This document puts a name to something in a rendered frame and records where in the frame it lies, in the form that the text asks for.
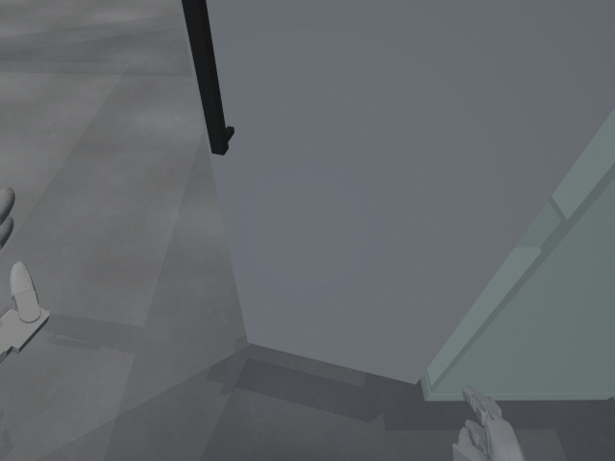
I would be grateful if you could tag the left robot hand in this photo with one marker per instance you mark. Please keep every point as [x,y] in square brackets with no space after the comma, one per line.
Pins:
[18,328]

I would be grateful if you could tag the right robot hand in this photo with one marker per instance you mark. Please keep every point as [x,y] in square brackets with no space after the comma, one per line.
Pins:
[498,440]

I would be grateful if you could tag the handle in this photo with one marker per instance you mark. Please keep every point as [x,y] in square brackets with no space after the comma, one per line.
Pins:
[197,23]

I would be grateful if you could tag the fridge door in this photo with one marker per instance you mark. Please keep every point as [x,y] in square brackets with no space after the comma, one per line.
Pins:
[387,157]

